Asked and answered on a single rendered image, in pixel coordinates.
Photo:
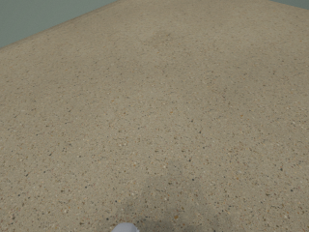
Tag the left robot thigh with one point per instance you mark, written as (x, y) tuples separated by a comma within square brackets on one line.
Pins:
[(125, 227)]

